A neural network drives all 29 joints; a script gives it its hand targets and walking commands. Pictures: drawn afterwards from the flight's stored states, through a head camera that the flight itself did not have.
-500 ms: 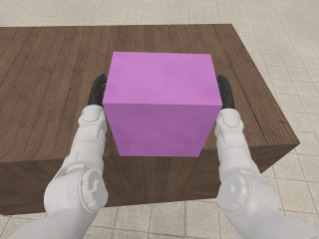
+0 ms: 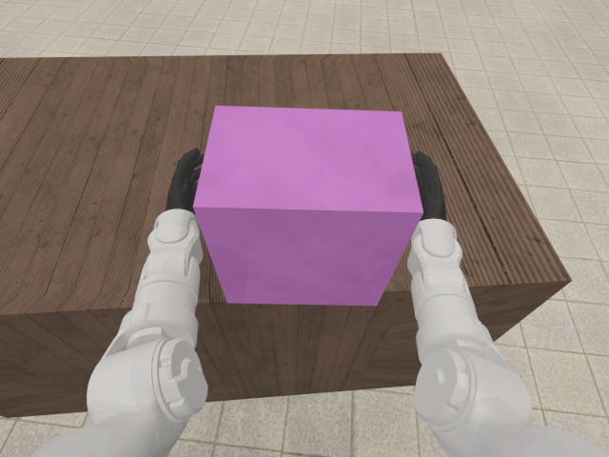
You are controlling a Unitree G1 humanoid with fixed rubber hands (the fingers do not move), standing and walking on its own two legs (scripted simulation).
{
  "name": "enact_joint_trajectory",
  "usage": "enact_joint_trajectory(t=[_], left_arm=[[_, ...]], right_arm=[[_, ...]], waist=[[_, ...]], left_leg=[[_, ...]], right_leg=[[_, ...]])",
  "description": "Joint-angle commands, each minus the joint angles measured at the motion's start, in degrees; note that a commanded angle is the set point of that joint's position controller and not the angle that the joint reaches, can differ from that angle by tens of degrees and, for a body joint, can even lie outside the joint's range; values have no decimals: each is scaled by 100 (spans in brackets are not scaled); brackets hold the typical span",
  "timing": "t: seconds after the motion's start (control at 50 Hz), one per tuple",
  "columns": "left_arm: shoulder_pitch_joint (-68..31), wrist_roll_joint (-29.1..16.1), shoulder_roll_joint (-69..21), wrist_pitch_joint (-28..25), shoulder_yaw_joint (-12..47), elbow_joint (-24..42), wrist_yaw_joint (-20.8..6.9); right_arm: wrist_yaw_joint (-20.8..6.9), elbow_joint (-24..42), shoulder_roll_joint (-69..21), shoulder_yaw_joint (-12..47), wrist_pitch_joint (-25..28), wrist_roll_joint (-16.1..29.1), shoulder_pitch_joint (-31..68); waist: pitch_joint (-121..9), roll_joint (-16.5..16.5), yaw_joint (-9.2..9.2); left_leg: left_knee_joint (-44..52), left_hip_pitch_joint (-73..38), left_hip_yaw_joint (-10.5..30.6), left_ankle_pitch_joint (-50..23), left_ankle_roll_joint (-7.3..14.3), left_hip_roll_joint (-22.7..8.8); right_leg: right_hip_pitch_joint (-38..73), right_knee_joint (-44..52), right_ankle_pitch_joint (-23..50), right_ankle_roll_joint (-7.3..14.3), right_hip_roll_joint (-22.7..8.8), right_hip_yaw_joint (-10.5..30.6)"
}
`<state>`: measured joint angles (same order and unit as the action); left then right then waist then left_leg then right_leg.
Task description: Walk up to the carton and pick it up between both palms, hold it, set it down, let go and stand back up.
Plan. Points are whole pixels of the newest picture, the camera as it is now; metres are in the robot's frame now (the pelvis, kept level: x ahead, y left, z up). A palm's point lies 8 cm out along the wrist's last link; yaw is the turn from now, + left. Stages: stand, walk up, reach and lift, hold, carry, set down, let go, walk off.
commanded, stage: reach and lift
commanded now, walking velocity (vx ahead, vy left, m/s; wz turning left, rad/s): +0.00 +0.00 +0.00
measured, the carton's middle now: (305, 217) +0.42 +0.01 +0.04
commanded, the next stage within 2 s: none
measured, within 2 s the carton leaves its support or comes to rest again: leaves its support in 0.16 s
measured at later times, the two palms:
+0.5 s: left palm (182, 213) +0.40 +0.17 +0.08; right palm (434, 218) +0.38 -0.16 +0.09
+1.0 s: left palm (170, 197) +0.39 +0.18 +0.12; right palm (438, 201) +0.38 -0.16 +0.13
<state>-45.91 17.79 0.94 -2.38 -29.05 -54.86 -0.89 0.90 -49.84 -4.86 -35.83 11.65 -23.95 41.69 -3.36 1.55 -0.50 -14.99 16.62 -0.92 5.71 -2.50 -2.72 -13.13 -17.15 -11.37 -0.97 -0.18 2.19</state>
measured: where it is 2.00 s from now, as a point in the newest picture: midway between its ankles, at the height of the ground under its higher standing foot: outside the picture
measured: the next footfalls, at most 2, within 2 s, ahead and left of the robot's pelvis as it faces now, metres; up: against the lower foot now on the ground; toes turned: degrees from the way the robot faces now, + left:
none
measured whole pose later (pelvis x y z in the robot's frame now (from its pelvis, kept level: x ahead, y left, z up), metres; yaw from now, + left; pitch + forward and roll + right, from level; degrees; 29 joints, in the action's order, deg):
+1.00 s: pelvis -0.02 +0.01 +0.00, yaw +0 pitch +5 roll -1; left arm -46.4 10.6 3.8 0.0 -18.6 -55.0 3.3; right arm 5.0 -58.0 2.7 -20.0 13.2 -6.4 42.8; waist -6.4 2.9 -0.2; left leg -16.1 16.0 -0.9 5.2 -2.2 -3.2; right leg -11.0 -15.0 -9.1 -1.0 0.2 1.9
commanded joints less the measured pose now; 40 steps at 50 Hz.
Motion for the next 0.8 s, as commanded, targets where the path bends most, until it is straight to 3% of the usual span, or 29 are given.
enact_joint_trajectory(t=[0.0, 0.18, 0.22, 0.42, 0.52, 0.58, 0.78], left_arm=[[-3695, 95, -2846, -539, 1632, 457, -521], [-4211, 142, -2933, -1138, 1782, 385, -362], [-4268, 176, -2824, -1210, 1692, 250, -364], [-4525, 126, -2837, -1233, 1760, 170, -228], [-4581, -19, -2816, -1213, 1929, 268, -174], [-4683, -197, -2896, -1115, 2132, 331, -203], [-4562, -575, -3161, -799, 2674, 673, -214]], right_arm=[[-717, 47, -2643, 1928, 570, -337, 3528], [-667, -332, -2353, 1832, 1350, -455, 4071], [-648, -494, -2290, 1788, 1419, -529, 4148], [-622, -773, -2040, 1722, 1582, -404, 4481], [-624, -812, -2018, 1955, 1500, -190, 4451], [-588, -735, -2014, 2065, 1417, -44, 4570], [-482, -249, -2065, 2966, 1147, 729, 4682]], waist=[[-3617, -75, 40], [-4020, -202, -12], [-3804, -74, -48], [-4108, -166, -135], [-4320, -281, -194], [-4392, -248, -46], [-4517, -235, -40]], left_leg=[[-384, -1691, -814, -2235, -17, 221], [-402, -1767, -842, -2276, -135, 178], [-319, -1553, -875, -1911, -94, 182], [-239, -1640, -928, -1534, -56, 163], [-342, -1601, -908, -1716, -89, 185], [-370, -1722, -857, -1796, -102, 187], [-645, -2049, -649, -2497, -182, 226]], right_leg=[[1095, -270, 3600, -412, 80, -834], [914, -165, 3266, -241, 101, -888], [1011, -121, 3017, -228, 86, -873], [570, 34, 2246, -101, 129, -900], [641, -44, 2527, -75, 135, -798], [584, -20, 2604, -72, 154, -818], [819, -98, 3337, -110, 218, -754]])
